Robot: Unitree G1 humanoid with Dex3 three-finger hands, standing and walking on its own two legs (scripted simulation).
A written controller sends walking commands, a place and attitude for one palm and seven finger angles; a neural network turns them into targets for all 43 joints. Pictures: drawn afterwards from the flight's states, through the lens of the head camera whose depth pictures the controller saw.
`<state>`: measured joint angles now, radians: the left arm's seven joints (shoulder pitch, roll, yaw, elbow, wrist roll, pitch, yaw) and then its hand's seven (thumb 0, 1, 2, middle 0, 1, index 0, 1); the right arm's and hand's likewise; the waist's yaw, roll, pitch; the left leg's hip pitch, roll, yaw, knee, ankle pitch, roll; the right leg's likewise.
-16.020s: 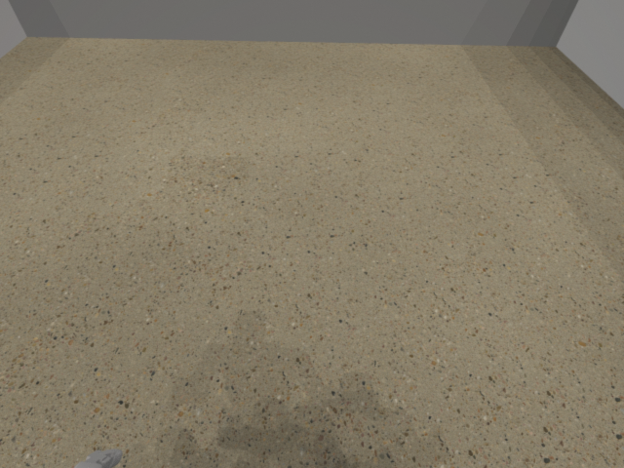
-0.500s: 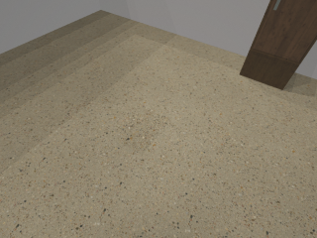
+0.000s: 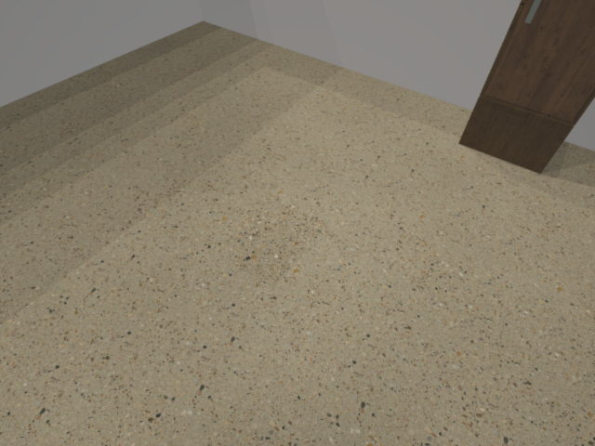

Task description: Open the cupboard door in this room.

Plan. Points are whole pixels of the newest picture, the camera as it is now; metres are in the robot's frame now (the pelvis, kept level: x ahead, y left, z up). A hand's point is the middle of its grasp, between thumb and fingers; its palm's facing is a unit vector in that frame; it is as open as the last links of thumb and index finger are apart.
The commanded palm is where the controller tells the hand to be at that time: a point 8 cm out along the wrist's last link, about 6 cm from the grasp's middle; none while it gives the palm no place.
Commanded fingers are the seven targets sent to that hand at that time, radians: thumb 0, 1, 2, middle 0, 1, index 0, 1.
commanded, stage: stand and wait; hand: left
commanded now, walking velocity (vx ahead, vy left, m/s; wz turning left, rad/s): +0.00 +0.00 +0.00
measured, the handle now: (536, 4) +1.75 -0.87 -0.03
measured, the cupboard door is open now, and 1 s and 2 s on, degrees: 0 0 0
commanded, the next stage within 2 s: turn or walk to find it in 0.10 s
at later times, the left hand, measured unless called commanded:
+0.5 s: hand out of the picture +0.05 +0.24 -0.16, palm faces +0.01 -0.95 -0.33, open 7.4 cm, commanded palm none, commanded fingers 0.00 0.90 0.90 -0.20 -0.30 -0.20 -0.30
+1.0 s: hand out of the picture +0.05 +0.23 -0.17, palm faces +0.06 -0.95 -0.30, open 7.4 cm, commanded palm none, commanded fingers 0.00 0.90 0.90 -0.20 -0.30 -0.20 -0.30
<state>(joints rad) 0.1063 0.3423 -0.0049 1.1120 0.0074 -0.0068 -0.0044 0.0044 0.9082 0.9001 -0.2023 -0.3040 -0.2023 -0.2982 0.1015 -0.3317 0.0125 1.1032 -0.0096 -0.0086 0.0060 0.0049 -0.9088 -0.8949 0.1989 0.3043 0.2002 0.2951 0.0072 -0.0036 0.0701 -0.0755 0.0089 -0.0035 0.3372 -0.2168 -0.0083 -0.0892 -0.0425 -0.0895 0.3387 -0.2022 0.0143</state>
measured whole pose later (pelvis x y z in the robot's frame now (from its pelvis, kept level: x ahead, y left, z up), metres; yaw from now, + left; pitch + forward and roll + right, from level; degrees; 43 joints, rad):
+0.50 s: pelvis -0.01 +0.00 +0.00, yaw +2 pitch -3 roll +0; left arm 0.12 0.34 0.00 1.12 0.01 0.00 0.00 0.00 0.91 0.90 -0.20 -0.30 -0.20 -0.30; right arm 0.11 -0.33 0.01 1.10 -0.01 0.00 0.01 0.01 -0.91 -0.89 0.20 0.30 0.20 0.30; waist 0.01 0.00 0.08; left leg -0.10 0.01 -0.03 0.37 -0.22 -0.01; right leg -0.10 -0.05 -0.12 0.36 -0.21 0.01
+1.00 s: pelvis -0.01 +0.00 -0.01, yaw +4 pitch -1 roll +0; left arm 0.11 0.30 0.01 1.07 0.01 0.02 0.02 0.00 0.91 0.90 -0.20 -0.30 -0.20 -0.30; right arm 0.15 -0.30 0.00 1.07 -0.02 0.03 0.00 0.00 -0.91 -0.90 0.19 0.30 0.20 0.29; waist 0.00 0.00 0.08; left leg -0.21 -0.01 -0.08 0.50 -0.26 -0.01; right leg -0.17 -0.07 -0.16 0.47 -0.26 0.01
